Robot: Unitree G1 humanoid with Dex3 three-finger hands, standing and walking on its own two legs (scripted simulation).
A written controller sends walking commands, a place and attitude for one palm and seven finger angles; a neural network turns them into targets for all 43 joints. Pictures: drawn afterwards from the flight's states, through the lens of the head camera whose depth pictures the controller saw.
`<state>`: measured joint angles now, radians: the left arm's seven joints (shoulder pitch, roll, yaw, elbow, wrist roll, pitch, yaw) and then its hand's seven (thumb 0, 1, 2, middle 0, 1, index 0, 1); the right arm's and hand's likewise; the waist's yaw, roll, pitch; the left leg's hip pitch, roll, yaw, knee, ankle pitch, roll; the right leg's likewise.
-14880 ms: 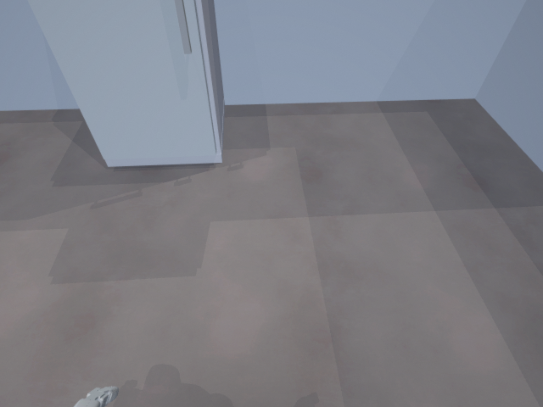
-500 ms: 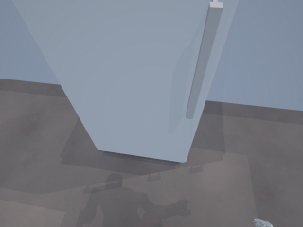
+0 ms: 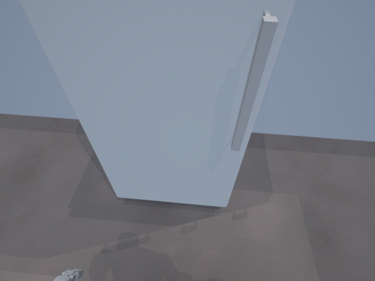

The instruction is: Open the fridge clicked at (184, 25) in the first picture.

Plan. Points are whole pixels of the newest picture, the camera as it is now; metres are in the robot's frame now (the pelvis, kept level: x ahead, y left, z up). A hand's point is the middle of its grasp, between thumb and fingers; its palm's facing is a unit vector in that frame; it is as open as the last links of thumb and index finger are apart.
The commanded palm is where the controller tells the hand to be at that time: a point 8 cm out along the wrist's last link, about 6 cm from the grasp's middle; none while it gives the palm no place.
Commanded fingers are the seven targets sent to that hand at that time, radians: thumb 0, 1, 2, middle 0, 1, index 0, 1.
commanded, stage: look again from close up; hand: right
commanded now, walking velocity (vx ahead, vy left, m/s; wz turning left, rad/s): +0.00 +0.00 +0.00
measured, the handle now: (247, 94) +0.56 -0.13 +0.09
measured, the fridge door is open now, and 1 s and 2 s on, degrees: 0 0 0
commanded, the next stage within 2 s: shuffle to correct the standing spot in 0.42 s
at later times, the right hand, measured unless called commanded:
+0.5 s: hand out of the picture +0.09 -0.23 -0.15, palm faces -0.06 +0.93 -0.35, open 7.4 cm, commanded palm none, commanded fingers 0.00 -0.90 -0.90 0.20 0.30 0.20 0.30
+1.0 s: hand out of the picture +0.00 -0.16 -0.19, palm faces -0.02 +0.99 -0.15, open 7.4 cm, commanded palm none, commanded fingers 0.00 -0.90 -0.90 0.20 0.30 0.20 0.30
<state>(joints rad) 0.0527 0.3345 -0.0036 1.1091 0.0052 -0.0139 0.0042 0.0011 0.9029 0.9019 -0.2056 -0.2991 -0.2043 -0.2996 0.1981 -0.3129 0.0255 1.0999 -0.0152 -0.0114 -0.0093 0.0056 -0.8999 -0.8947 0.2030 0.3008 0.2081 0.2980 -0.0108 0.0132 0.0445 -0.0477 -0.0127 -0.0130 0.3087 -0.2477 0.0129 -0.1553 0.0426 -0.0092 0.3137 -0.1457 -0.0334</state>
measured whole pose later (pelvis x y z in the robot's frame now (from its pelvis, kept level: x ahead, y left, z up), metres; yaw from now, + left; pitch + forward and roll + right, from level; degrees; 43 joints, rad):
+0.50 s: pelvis +0.01 +0.02 +0.00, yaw +1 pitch -1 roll -1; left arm 0.11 0.32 -0.02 1.14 0.01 -0.01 0.01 0.00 0.90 0.90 -0.21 -0.30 -0.20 -0.30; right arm 0.13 -0.33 0.02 1.07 -0.01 -0.02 -0.02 0.00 -0.90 -0.89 0.20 0.30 0.21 0.30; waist 0.01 -0.01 0.04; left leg -0.03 -0.04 -0.02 0.30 -0.25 0.04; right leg -0.14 0.02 -0.02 0.31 -0.15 -0.01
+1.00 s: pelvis +0.06 +0.01 -0.02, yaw +1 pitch -1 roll +0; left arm 0.27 0.14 -0.02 1.15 0.03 -0.05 0.04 0.00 0.90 0.90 -0.20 -0.30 -0.20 -0.30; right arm 0.37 -0.16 0.00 1.16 -0.02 0.02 -0.02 0.01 -0.90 -0.89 0.20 0.30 0.21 0.30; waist 0.01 0.04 0.04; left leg -0.22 -0.02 0.03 0.85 -0.52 0.01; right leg -0.15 0.01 -0.03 0.54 -0.37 -0.03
